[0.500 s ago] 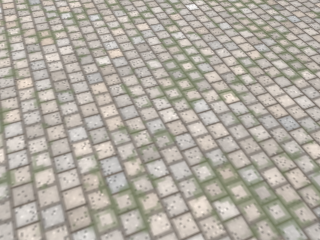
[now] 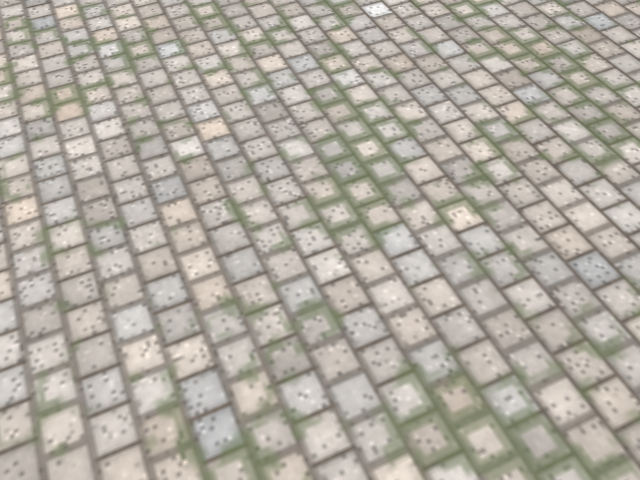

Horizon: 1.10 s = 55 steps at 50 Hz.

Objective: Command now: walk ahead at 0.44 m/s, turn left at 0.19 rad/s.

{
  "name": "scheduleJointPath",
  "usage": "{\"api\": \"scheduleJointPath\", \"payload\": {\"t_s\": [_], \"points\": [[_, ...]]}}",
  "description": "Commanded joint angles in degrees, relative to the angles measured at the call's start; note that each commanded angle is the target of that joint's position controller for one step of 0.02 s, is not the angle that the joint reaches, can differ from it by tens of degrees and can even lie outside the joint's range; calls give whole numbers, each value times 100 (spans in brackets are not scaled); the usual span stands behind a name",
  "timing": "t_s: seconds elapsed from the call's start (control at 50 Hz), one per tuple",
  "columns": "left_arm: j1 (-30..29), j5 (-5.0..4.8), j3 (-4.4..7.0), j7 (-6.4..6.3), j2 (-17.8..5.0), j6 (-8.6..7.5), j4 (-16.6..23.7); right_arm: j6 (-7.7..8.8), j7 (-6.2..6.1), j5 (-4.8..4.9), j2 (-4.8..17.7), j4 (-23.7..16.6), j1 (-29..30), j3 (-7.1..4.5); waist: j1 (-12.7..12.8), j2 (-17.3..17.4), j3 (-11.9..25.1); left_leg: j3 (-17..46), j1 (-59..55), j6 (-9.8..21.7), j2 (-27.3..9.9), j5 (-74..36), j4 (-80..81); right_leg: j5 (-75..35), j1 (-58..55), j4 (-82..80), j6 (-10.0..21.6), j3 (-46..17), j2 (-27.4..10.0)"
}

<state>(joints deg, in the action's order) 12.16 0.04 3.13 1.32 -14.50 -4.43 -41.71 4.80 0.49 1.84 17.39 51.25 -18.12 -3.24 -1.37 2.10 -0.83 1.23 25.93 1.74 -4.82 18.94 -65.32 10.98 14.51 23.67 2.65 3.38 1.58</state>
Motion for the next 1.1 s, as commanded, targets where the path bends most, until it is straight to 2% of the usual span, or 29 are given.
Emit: {"api": "scheduleJointPath", "payload": {"t_s": [0.02, 0.08, 0.12, 0.16, 0.24, 0.28, 0.3, 0.32, 0.34, 0.36, 0.38, 0.4, 0.42, 0.46, 0.5, 0.54, 0.6, 0.7, 0.76, 0.78, 0.8, 0.82, 0.84, 0.86, 0.88, 0.9, 0.96, 1.02, 1.1], "points": [[69, 45, 180, -14, -604, -170, 145, -67, 4, -2, 299, -367, 29, -99, 67, -766, -27, 372, 1201, -51, -365, -517, -3, -1021, -822, -1549, 929, -1286, -1549], [-41, 118, 219, -88, -720, -218, 18, -163, -37, -91, 207, -519, 184, -99, -70, -600, -158, 417, 1165, -271, -139, -1022, 732, -3022, -538, -1441, 881, -364, -1480], [-186, 102, 225, -164, -802, -176, 11, -143, 29, -145, 131, -680, 527, -54, -8, -619, -168, 121, 749, -283, -43, -1843, 1772, -3166, -319, -1401, 732, 213, -1245], [-19, 64, 245, -251, -906, -121, -71, -132, 125, -178, 49, -914, 1026, -5, 208, -571, -123, -108, 530, -256, 62, -2400, 2455, -3288, -442, -1299, 689, 385, -1282], [46, -87, 323, -357, -1102, 76, -176, -180, 300, -166, 308, -1260, 1198, -101, 183, -613, 45, -179, 580, -18, 162, -1878, 2959, -3584, -1288, -658, 556, 399, -1635], [-61, -141, 367, -423, -1192, 199, -125, -192, 352, -190, 511, -1294, 849, -209, -17, -661, 265, -406, 133, 166, 428, -1349, 3099, -4297, -1439, 185, 423, 443, -1629], [-108, -149, 357, -444, -1157, 261, -89, -177, 339, -184, 688, -1202, 344, -316, -270, -525, 525, -507, -536, 316, 651, -1565, 3489, -4281, -1342, 1059, 265, 564, -1415], [115, -88, 311, -436, -1060, 265, -67, -167, 235, -201, 1050, -1149, -102, -455, -438, -16, 877, -83, -1561, 560, 537, -3169, 3885, -3298, -799, 2351, -77, 694, -972], [696, 240, 135, -361, -490, 223, 75, -219, 90, -210, 1571, -1270, -95, -537, 47, 1374, 1458, 1778, -3296, 1361, -871, -6045, 3303, 1527, 1070, 4377, -507, 664, -198], [872, 144, 52, -250, -560, 149, 138, -210, 104, -269, 1528, -1521, -45, -463, 6, 1296, 2571, 3889, -4138, 2449, -1797, -5317, 3867, 3188, 2069, 5837, -639, -577, 454], [410, -44, 155, -188, -986, 137, 157, -240, 124, -236, 1191, -1665, 187, -408, -255, 408, 2392, 3345, -3803, 2196, -1477, -4323, 4148, 2657, 2310, 5949, -534, -1066, 89], [26, -90, 148, -208, -977, 175, 289, -260, 100, -151, 960, -1694, 505, -345, -161, 90, 1731, 2781, -3151, 1864, -1202, -3435, 4258, 2152, 2478, 5618, -477, -973, -96], [-104, -12, 152, -278, -934, 241, 246, -304, 65, -99, 801, -1708, 712, -296, -29, -290, 1196, 2436, -2384, 1599, -961, -2806, 4435, 1841, 2413, 5160, -497, -936, -290], [-76, 30, 190, -338, -971, 395, 291, -389, 3, -183, 758, -1797, 971, -280, 233, 53, 815, 2162, -1269, 1383, -609, -2078, 4736, 1513, 1754, 4418, -498, -897, -353], [51, 47, 146, -364, -788, 425, 247, -426, -43, -243, 863, -1865, 1042, -334, 293, 278, 781, 1930, -916, 1335, -410, -2235, 4789, 1414, 1442, 3716, -573, -764, -230], [-22, 65, 115, -392, -712, 425, 244, -464, -121, -212, 978, -1884, 960, -388, 231, 288, 917, 1938, -926, 1328, -366, -2125, 4742, 1240, 1346, 3203, -673, -795, -177], [-187, 39, 112, -378, -711, 436, 269, -558, -203, -171, 990, -1969, 1038, -409, 148, 410, 931, 2091, -772, 1167, -229, -939, 4790, 808, 1188, 2665, -729, -870, -133], [-314, -18, 155, -287, -763, 313, 349, -681, -191, -168, 938, -2038, 970, -408, 23, 706, 788, 2605, -906, 988, -174, -291, 4680, 834, 873, 1652, -602, -875, -3], [113, -25, 245, -220, -845, 234, 229, -749, -210, -69, 845, -2075, 995, -378, 276, 683, 734, 2601, -680, 650, 130, -259, 4263, 130, -107, 40, -316, -771, -91], [278, 77, 346, -244, -1237, 247, 248, -750, -210, -80, 599, -2096, 822, -309, 217, -21, 797, 2120, -86, 328, 524, 627, 3404, 192, -705, -404, 58, -1604, -1133], [137, 253, 448, -253, -1701, 317, 226, -691, -190, -42, 534, -2316, 923, -313, 18, -1833, 394, 692, 1069, -2, 1466, 1415, 2150, -477, -603, -819, 893, -3025, -2186], [-154, 343, 390, -259, -1417, 291, 429, -609, -167, -169, 995, -2240, 835, -454, 75, -1644, 403, 779, 1119, -244, 1100, 1493, 743, -871, -294, -824, 1289, -3356, -2577], [-484, 273, 304, -306, -1116, 285, 554, -626, -140, -124, 1149, -2068, 671, -535, -51, -1176, 393, 798, 1024, -322, 1004, 1122, 167, -1062, -223, -663, 1099, -2734, -2272], [-702, 166, 262, -329, -953, 293, 603, -694, -157, -103, 1037, -1895, 487, -531, -130, -939, 320, 676, 1010, -434, 959, 816, -134, -1105, -249, -537, 815, -2121, -1871], [-729, 70, 231, -351, -868, 302, 615, -754, -174, -121, 898, -1839, 413, -497, -80, -919, 277, 617, 1154, -535, 913, 541, -473, -1192, -397, -471, 720, -1805, -1706], [-677, 45, 201, -371, -838, 327, 611, -794, -160, -104, 733, -1847, 430, -446, -33, -918, 220, 508, 1181, -614, 863, 426, -615, -1451, -409, -460, 735, -1510, -1605], [-239, 95, 230, -398, -928, 421, 508, -782, -139, -52, 473, -2097, 976, -319, 314, -1100, 239, 210, 1204, -751, 714, 269, 208, -1700, -883, -445, 885, -1158, -1504], [-178, 51, 305, -349, -1156, 472, 455, -748, -85, -117, 288, -2212, 1147, -197, 409, -1294, 468, 34, 452, -711, 551, 614, 1374, -1981, -1000, -309, 972, -1032, -1634], [-223, -95, 320, -246, -1259, 479, 358, -750, -46, -100, 396, -2105, 936, -214, 334, -1399, 515, -276, -564, -491, 625, 221, 2977, -2172, -847, -84, 963, -1063, -1720]]}}
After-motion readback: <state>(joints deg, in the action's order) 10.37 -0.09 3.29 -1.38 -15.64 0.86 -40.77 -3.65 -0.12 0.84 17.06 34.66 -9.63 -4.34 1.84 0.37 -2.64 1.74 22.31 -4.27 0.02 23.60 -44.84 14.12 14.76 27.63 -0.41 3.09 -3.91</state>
